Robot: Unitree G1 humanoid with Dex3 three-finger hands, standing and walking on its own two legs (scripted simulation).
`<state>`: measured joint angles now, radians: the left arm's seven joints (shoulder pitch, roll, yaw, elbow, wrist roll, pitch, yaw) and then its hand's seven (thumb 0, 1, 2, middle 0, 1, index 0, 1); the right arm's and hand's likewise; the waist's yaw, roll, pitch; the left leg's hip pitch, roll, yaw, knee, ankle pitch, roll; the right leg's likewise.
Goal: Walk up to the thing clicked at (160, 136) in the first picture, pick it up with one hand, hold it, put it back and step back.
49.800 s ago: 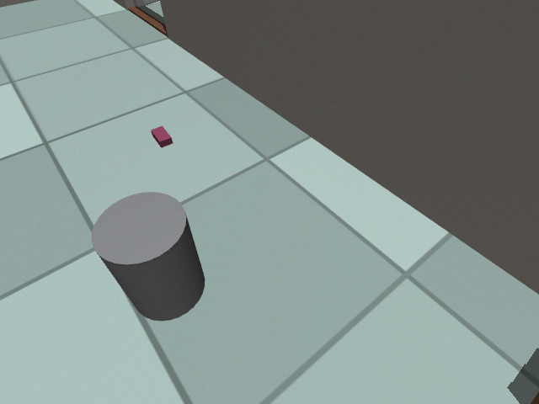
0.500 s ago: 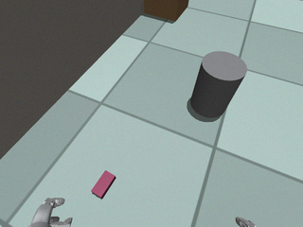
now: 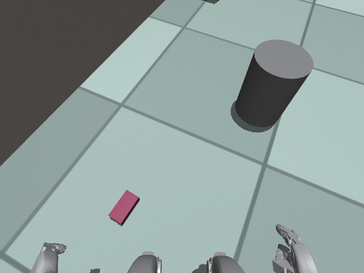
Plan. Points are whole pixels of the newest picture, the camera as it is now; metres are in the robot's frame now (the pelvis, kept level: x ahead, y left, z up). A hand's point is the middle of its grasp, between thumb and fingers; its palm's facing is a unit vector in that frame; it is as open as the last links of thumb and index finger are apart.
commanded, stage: rise first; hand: left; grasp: from above
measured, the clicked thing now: (124, 207) +0.42 +0.28 -0.68
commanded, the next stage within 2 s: none
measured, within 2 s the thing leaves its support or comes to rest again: neither
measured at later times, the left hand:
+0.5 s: hand (82, 247) +0.21 +0.31 -0.30, palm faces -0.21 -0.40 -0.89, open 13.9 cm
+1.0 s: hand (100, 219) +0.32 +0.31 -0.45, palm faces -0.10 -0.45 -0.89, open 13.8 cm
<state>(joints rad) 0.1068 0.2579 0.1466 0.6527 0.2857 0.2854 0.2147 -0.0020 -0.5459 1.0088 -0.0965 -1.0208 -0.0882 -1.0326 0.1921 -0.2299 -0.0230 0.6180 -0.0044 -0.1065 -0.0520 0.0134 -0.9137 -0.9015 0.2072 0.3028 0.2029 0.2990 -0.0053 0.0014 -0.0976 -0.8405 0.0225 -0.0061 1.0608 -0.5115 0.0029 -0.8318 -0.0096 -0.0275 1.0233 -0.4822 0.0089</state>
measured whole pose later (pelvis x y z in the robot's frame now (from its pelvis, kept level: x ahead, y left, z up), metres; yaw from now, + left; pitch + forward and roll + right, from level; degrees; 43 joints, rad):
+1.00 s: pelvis -0.10 +0.01 -0.30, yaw -5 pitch +36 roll -6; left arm -1.02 0.60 0.35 1.56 0.57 0.44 0.61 0.00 -0.50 1.03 -0.16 -0.95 -0.13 -0.99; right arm 0.12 -0.27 0.03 0.93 -0.10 -0.25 0.20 0.01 -0.90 -0.90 0.20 0.30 0.20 0.30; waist -0.17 0.04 -0.13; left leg -2.16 0.03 -0.05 2.18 -0.65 0.03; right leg -2.12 0.00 -0.05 2.10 -0.60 0.03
